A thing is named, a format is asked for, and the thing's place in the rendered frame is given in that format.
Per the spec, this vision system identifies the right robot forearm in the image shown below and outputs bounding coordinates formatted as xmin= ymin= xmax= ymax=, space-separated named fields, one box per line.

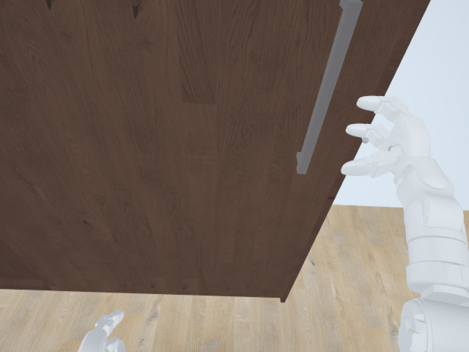
xmin=394 ymin=156 xmax=469 ymax=307

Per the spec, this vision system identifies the robot left hand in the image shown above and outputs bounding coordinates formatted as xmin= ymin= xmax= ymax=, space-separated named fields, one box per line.
xmin=78 ymin=309 xmax=126 ymax=352

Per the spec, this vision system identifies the robot right hand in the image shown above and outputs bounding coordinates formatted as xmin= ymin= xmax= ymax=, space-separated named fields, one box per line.
xmin=341 ymin=96 xmax=431 ymax=178

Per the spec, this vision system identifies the robot right upper arm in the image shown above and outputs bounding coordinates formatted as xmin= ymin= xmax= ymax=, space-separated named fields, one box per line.
xmin=398 ymin=298 xmax=469 ymax=352

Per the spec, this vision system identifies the wardrobe door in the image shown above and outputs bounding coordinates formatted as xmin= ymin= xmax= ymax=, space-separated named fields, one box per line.
xmin=0 ymin=238 xmax=41 ymax=280
xmin=0 ymin=0 xmax=415 ymax=298

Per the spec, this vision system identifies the handle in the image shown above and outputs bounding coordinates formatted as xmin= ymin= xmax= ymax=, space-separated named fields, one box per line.
xmin=296 ymin=0 xmax=363 ymax=175

